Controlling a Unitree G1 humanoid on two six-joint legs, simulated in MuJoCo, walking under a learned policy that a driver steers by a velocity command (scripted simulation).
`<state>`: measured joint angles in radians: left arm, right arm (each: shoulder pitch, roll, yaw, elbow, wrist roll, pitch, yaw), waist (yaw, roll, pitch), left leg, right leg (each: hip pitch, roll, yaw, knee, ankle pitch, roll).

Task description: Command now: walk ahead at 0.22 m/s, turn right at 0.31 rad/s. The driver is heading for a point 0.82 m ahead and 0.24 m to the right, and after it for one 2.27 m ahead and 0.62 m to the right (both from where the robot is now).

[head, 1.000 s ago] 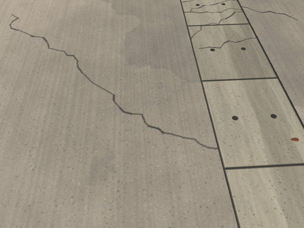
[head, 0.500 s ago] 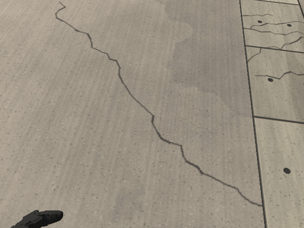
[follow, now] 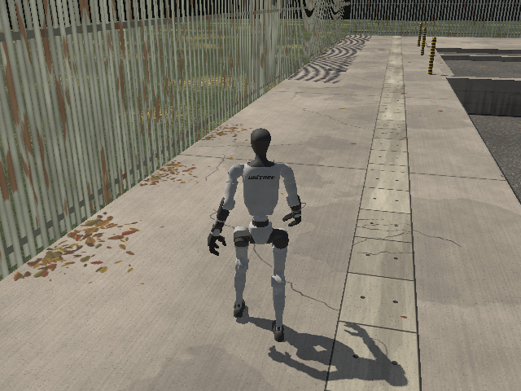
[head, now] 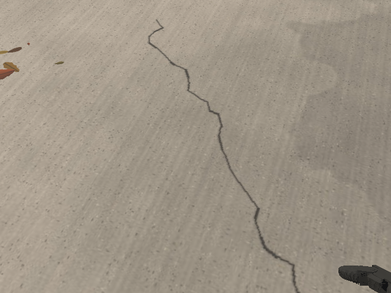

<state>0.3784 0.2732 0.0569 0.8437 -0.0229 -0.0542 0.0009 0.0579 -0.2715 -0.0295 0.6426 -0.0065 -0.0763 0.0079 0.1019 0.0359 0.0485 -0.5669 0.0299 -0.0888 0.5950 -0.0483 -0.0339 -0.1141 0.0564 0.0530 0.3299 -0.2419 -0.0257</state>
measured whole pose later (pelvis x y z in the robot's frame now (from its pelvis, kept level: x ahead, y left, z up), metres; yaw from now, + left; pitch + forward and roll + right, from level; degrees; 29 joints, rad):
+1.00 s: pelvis +0.12 +0.00 -0.01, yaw -34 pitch +2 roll +1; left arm 0.19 0.32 0.06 0.62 -0.01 0.04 0.03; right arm 0.16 -0.29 -0.08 0.75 -0.01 -0.03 0.01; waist 0.00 -0.03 0.00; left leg -0.26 -0.04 -0.04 0.51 -0.29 0.01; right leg -0.37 0.11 0.20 0.69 -0.41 -0.03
